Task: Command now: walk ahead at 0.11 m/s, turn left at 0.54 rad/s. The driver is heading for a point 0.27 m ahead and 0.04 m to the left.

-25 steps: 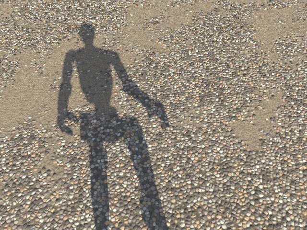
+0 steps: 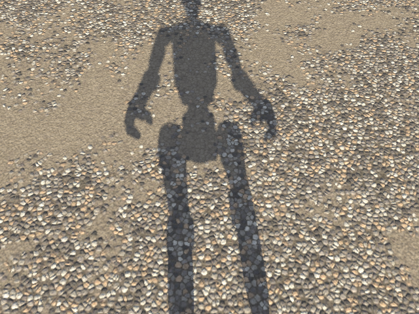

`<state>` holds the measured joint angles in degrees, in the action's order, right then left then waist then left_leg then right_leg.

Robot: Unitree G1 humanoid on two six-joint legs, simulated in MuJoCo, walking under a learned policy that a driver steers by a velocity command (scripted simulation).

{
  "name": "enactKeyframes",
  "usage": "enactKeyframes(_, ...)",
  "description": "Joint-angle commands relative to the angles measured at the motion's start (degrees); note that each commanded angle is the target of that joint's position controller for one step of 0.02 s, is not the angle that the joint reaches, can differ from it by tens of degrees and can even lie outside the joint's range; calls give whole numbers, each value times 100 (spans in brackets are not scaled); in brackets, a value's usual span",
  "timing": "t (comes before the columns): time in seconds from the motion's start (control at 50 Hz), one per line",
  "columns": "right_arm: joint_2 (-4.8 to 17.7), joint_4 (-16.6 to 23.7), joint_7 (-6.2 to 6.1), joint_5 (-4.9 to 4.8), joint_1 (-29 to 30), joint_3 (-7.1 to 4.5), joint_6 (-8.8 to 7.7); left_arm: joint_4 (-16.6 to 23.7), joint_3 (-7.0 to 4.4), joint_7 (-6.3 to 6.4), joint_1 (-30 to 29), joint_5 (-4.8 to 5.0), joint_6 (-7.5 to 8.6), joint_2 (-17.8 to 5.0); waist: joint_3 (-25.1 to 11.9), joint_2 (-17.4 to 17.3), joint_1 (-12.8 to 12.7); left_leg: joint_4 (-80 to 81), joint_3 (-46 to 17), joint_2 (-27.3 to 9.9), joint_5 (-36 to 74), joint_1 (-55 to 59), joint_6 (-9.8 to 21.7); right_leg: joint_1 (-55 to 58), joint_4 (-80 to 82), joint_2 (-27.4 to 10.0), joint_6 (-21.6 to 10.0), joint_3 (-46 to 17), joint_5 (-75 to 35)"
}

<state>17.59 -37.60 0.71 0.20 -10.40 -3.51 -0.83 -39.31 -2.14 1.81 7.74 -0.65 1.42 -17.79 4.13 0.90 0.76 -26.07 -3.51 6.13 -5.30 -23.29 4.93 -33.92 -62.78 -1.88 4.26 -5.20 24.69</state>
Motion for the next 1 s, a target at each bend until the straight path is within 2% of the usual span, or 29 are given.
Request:
enactKeyframes(0.02,951,395,-130,-26,85,-284,16,91,-133,94,752,-33,-53,-428,-1356,-531,-255,544,-1310,-1420,2519,600,1060,502,565,100,180,75,-517)
enactKeyframes(0.06,954,431,-204,-74,160,-289,121,132,-140,91,541,-2,-89,-430,-1404,-617,-190,548,-1422,-1295,1432,540,882,580,970,151,203,18,-892)
enactKeyframes(0.12,909,469,-259,-60,214,-275,241,217,-149,47,248,36,-83,-413,-1224,-849,-81,569,-1699,-1216,41,489,724,688,1612,213,159,-31,-1053)
enactKeyframes(0.18,775,438,-231,-27,122,-223,277,247,-167,-31,192,50,17,-436,-1198,-1030,18,233,-1948,-1326,391,743,691,1010,2301,215,36,38,-907)
enactKeyframes(0.22,610,426,-218,-79,184,-142,289,191,-179,-91,423,34,111,-364,-1166,-999,-176,-140,-1981,-1184,589,749,469,1722,3600,196,-188,159,-1691)
enactKeyframes(0.24,432,374,-215,-54,-61,-83,278,224,-222,-86,440,-51,139,-562,-1110,-701,-107,-466,-1823,-927,-59,518,166,2180,4050,-308,-407,-250,-2287)
enactKeyframes(0.26,208,361,-197,65,-545,-17,245,360,-305,-49,238,-164,108,-1038,-1134,729,322,-1462,-1025,-165,-1990,-6,-214,2611,4145,-1439,-974,-1392,-3636)
enactKeyframes(0.28,481,473,-205,35,-272,-92,189,239,-274,-65,317,-282,81,-841,-934,1527,153,-2137,-526,41,-2980,-504,-489,2282,4401,-1993,-1847,-2290,-3803)
enactKeyframes(0.3,852,422,-226,27,-115,-203,175,272,-238,-83,346,-216,98,-681,-889,1123,-40,-2977,-623,-141,-3036,-557,-655,2255,4410,-1936,-2035,-2296,-3634)
enactKeyframes(0.32,886,337,-239,-27,-67,-254,214,247,-244,-75,296,-119,96,-653,-867,801,-56,-3428,-619,-146,-2826,-698,-756,2363,4289,-1691,-1879,-1913,-3552)
enactKeyframes(0.34,760,223,-263,-37,-131,-246,291,261,-225,-70,203,-36,89,-603,-843,638,-33,-3638,-626,-193,-2679,-713,-873,2405,4208,-1468,-1705,-1549,-3528)
enactKeyframes(0.36,622,193,-271,-27,-160,-213,345,242,-200,-62,80,21,73,-541,-807,616,7,-3611,-634,-279,-2493,-646,-955,2381,4168,-1359,-1612,-1329,-3566)
enactKeyframes(0.4,251,157,-249,-45,-148,-90,370,195,-155,-65,-58,11,0,-398,-806,749,72,-2794,-225,-386,-2279,-189,-1052,2267,4115,-944,-1429,-728,-3726)
enactKeyframes(0.44,41,173,-217,-58,62,0,344,116,-166,-61,87,7,-75,-378,-919,1032,-112,-1746,54,-493,-2145,257,-1076,2452,4014,-811,-1428,-549,-3844)
enactKeyframes(0.48,132,100,-194,-106,38,-32,333,35,-191,-60,252,39,-130,-464,-994,1130,-176,-777,168,-501,-1606,639,-1025,2625,3910,-862,-1491,-656,-3702)
enactKeyframes(0.5,137,2,-184,-98,-101,-41,324,13,-180,-65,221,83,-142,-449,-962,1075,-77,23,260,-472,-956,980,-934,2546,3854,-813,-1422,-633,-3482)
enactKeyframes(0.52,201,-54,-175,-53,-121,-47,318,-51,-166,-74,364,112,-122,-413,-890,957,-83,574,204,-491,-374,1321,-804,2381,3875,-751,-1256,-640,-3157)
enactKeyframes(0.54,414,-14,-195,22,-100,-72,317,-99,-140,-94,504,78,-60,-377,-922,681,-141,562,-131,-769,78,1736,-635,2069,3867,-694,-975,-622,-2626)
enactKeyframes(0.56,775,8,-240,78,-129,-139,329,-65,-108,-156,591,-51,30,-306,-1022,-90,-335,167,-515,-1231,1046,2022,-374,1745,3609,-388,-714,-275,-2127)
enactKeyframes(0.58,599,-135,-193,89,-52,-124,317,-96,-62,-169,548,-75,76,-92,-1019,-832,-392,170,-539,-1210,51,1368,-100,2094,3678,-10,-420,201,-1388)
enactKeyframes(0.6,289,-72,-144,101,66,-48,278,-141,-87,-159,237,-103,73,-263,-754,-595,-210,322,-547,-1104,-537,1034,-105,2226,3585,22,-259,237,-1382)
enactKeyframes(0.62,199,-143,-144,133,41,-16,235,-153,-105,-143,104,-81,57,-258,-659,-500,-179,376,-513,-1058,-781,882,-202,2283,3569,12,-250,245,-1490)
enactKeyframes(0.66,275,-215,-154,90,-1,-21,139,-220,-116,-86,138,-40,-17,-244,-408,-477,-174,349,-434,-964,-698,734,-333,2255,3553,-1,-293,210,-1708)
enactKeyframes(0.7,233,-314,-178,73,-139,3,82,-309,-123,-56,204,-20,-37,-207,-375,-476,-178,318,-393,-929,-659,691,-376,2310,3559,-10,-318,196,-1759)
enactKeyframes(0.86,149,-602,-211,45,-290,42,22,-757,-167,2,308,12,-87,-182,-296,-216,-156,308,-337,-852,-609,735,-375,2398,3611,-6,-242,199,-1883)
enactKeyframes(1.0,83,-952,-220,24,-398,57,-1,-1176,-191,58,379,37,-123,-189,-306,-133,-148,317,-225,-772,-413,862,-387,2467,3660,-11,-232,207,-2000)
